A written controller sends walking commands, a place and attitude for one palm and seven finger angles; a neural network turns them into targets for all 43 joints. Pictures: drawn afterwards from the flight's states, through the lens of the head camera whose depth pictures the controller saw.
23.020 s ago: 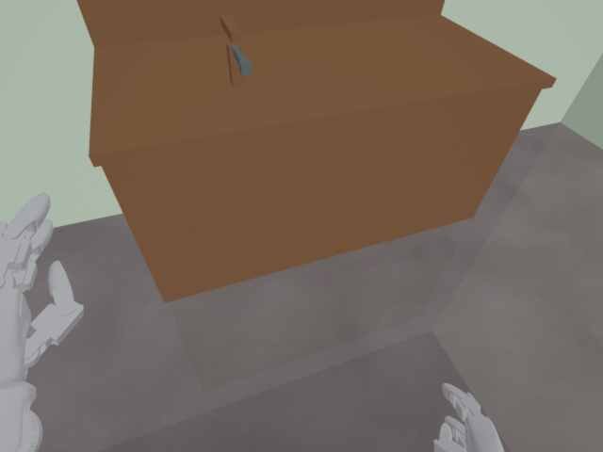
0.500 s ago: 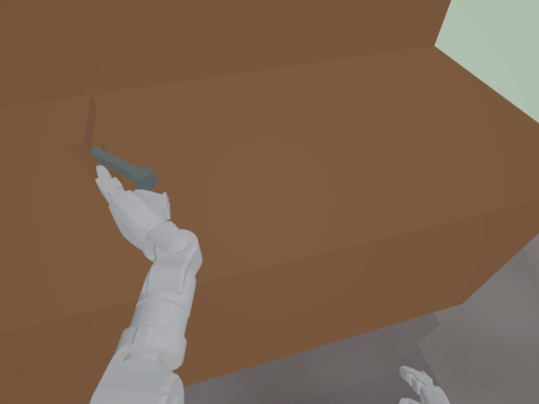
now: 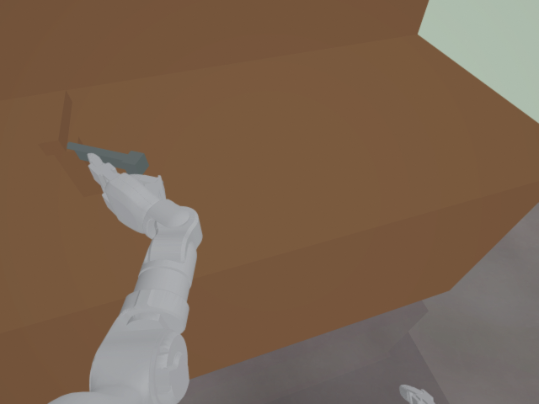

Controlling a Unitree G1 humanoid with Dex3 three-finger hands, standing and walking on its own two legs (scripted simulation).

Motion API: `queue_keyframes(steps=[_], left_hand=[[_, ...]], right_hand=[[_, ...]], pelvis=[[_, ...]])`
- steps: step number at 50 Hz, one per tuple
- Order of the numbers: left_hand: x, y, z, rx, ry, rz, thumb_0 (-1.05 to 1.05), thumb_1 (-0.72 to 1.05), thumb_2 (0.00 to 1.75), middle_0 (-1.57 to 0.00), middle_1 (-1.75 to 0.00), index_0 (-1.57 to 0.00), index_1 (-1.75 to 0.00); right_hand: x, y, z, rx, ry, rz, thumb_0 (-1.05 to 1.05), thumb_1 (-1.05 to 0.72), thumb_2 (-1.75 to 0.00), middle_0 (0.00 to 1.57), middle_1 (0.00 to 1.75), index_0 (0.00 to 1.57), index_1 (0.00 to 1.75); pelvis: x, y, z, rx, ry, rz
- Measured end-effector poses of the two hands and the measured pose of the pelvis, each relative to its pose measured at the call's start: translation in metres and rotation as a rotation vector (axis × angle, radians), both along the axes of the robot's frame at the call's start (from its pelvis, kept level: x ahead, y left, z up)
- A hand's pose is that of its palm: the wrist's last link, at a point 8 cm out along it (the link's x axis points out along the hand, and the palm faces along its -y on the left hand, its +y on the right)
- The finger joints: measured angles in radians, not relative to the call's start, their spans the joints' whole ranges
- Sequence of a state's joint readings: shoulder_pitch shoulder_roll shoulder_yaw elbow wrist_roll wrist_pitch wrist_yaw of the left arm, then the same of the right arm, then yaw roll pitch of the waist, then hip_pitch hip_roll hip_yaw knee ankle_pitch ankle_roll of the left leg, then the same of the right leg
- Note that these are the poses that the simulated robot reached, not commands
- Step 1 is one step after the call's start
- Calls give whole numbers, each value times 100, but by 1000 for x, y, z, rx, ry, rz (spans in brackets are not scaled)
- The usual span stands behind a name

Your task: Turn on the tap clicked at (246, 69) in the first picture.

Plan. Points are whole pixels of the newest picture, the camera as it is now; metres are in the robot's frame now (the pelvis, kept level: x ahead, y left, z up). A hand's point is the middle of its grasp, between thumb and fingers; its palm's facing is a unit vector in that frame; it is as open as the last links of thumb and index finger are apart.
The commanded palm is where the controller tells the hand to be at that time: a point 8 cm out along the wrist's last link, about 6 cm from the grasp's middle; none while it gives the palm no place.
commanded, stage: push the lever round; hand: left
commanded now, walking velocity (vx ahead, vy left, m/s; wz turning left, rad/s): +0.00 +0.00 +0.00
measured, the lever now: (135, 163) +0.46 +0.23 +0.10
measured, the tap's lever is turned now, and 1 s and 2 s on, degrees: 56 77 77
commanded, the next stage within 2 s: lift the hand up off the lever in 0.36 s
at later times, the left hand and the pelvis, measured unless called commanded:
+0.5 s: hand (168, 171) +0.46 +0.18 +0.09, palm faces +0.83 -0.55 -0.12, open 8.1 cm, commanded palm +0.41 +0.20 +0.10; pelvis +0.00 +0.00 +0.00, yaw +0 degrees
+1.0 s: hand (165, 163) +0.46 +0.18 +0.11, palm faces +0.81 -0.58 -0.11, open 7.8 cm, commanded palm +0.40 +0.20 +0.12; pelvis +0.01 +0.00 +0.00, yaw -1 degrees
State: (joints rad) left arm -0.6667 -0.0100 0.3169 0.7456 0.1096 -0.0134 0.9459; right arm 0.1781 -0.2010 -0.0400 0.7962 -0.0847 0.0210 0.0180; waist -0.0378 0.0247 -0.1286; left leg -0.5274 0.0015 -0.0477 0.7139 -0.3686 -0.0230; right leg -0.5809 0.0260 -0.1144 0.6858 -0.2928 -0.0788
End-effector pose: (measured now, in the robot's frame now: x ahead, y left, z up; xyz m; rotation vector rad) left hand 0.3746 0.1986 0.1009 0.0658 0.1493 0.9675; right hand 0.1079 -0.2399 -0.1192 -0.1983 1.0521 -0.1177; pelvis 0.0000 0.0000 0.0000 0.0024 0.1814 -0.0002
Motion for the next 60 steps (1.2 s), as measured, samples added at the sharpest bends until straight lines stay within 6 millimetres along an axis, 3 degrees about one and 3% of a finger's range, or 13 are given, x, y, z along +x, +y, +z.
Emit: queue_keyframes(steps=[14,28,37,45,60], left_hand=[[13,-1,-2,0,-10,17,1,91,92,-15,-15,-14,-15],[31,-8,-2,1,-3,22,2,90,90,-15,-15,-8,-14],[30,-5,3,4,-15,14,2,90,90,-15,-15,-11,-14],[29,-2,15,8,-27,-1,2,90,90,-15,-15,-14,-15],[23,-2,22,-10,-18,-4,2,90,90,-15,-15,-15,-15]], right_hand=[[-27,-14,-3,-23,47,-41,1,-91,-90,20,30,20,30],[-40,-11,-9,-6,76,-56,1,-91,-90,20,30,20,30],[-45,-13,-7,2,75,-64,1,-91,-90,20,30,20,30],[-35,-14,-2,-3,57,-50,1,-91,-90,20,30,20,30],[5,-3,7,12,-17,-13,1,-91,-90,20,30,20,30]], pelvis=[[-2,-2,-2,1,21,-4],[-1,-3,-4,5,48,-11],[3,-3,-2,5,40,-18],[5,-2,1,2,23,-11],[14,1,6,2,-4,-11]])
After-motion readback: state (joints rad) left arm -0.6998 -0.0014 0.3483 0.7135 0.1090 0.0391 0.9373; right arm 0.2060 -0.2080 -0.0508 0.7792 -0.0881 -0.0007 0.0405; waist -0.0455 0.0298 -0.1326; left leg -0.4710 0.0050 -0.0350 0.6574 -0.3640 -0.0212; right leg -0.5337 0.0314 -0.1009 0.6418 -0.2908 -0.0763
